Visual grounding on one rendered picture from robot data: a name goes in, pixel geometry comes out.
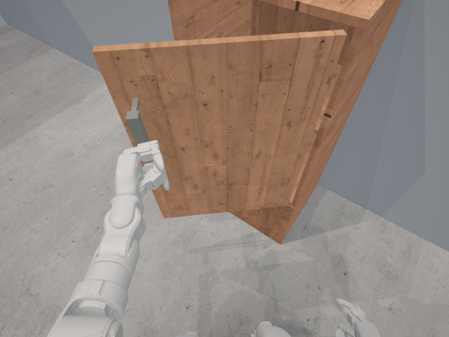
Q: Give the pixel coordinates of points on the robot left upper arm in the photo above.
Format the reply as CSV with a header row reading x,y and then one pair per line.
x,y
85,326

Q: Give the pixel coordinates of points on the left robot hand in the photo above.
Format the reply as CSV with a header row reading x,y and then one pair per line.
x,y
133,178

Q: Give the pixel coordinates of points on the cupboard door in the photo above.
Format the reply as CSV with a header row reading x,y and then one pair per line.
x,y
233,116

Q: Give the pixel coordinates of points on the handle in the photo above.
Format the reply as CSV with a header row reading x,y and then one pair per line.
x,y
136,125

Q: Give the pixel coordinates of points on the right robot hand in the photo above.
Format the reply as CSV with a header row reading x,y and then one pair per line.
x,y
357,318

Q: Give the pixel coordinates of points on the robot left forearm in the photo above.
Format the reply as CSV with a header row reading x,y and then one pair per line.
x,y
103,291

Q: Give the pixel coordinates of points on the right robot shin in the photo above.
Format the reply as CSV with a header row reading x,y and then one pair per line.
x,y
264,324

